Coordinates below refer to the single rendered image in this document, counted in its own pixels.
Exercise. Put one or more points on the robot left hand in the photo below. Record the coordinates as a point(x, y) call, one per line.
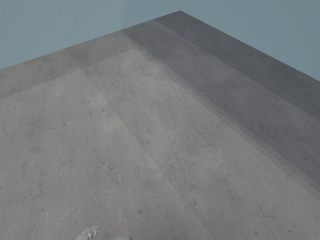
point(89, 233)

